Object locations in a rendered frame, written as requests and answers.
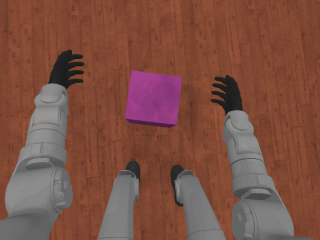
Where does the left robot hand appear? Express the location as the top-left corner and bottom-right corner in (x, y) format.
(48, 49), (85, 90)

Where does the left robot thigh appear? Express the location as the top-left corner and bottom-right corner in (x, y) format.
(97, 175), (139, 240)

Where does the carton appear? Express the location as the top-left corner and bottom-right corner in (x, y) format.
(125, 70), (182, 128)

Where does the left robot forearm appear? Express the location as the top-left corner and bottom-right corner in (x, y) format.
(5, 83), (69, 214)

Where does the right robot forearm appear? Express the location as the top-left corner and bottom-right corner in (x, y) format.
(222, 110), (294, 236)

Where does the robot right upper arm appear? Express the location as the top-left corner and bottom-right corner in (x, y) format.
(231, 198), (315, 240)

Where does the left robot foot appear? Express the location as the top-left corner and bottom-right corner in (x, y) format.
(126, 161), (141, 183)

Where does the robot left upper arm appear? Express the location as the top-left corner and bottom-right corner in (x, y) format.
(0, 166), (73, 240)

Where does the right robot hand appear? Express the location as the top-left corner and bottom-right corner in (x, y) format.
(211, 75), (243, 116)

